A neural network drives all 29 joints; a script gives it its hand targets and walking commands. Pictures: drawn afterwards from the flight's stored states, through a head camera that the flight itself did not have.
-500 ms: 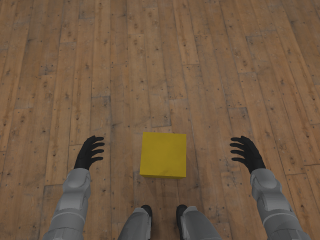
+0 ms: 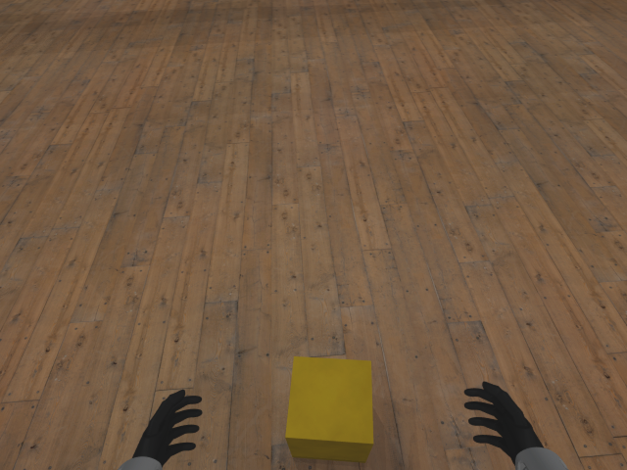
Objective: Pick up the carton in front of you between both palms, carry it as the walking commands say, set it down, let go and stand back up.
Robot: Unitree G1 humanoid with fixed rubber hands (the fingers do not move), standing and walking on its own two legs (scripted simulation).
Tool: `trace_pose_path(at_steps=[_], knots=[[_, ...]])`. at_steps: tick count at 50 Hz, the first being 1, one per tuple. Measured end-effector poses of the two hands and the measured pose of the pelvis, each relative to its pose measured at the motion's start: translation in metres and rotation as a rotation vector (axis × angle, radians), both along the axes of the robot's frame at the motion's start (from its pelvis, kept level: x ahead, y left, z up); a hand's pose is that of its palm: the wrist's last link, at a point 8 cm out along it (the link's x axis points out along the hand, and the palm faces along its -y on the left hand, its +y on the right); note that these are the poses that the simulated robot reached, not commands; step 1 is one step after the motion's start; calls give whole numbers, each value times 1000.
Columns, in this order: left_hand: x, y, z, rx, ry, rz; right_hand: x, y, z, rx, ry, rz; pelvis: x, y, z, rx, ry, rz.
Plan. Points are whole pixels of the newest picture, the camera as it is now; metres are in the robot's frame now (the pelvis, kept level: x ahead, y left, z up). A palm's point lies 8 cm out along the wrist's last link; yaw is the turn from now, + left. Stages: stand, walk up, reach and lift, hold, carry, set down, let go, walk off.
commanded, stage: let go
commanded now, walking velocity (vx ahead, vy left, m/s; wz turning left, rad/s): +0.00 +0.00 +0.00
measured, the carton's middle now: (330, 410) +0.36 +0.00 -0.65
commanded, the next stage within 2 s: stand in 0.26 s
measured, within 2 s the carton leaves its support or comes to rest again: neither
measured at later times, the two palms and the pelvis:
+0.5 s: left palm out of the picture +0.13 +0.28 -0.08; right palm (563, 464) +0.14 -0.28 -0.08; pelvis +0.00 +0.00 +0.00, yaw +0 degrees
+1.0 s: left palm out of the picture +0.12 +0.29 -0.09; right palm out of the picture +0.13 -0.29 -0.09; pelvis +0.01 +0.00 +0.00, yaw +0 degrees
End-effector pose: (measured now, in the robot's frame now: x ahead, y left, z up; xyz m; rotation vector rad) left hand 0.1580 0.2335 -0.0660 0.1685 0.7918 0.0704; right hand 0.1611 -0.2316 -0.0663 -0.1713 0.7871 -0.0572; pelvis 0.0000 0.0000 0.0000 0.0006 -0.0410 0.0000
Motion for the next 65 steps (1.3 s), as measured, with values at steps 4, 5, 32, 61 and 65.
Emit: trace_pose_path(at_steps=[4, 5, 32, 61, 65], knots=[[-2, -1, 1, -2, 4, -2, 0, 2, 1, -1, 4, 1, -4, 0, -1, 0, -37, 0], [-2, -2, 1, -2, 5, -3, -1, 2, 1, -2, 6, 0, -4, 0, -1, 0, -43, 0], [-30, 57, -21, 206, 138, 63, -18, -55, -19, -205, 118, -52, 7, -1, -3, -4, 31, 4], [-52, 65, -28, 210, 234, 78, -47, -68, -26, -225, 228, -72, 1, -1, 4, -1, 6, 3], [-58, 67, -28, 212, 249, 80, -54, -70, -27, -226, 243, -76, -1, -1, 4, -1, 5, 3]])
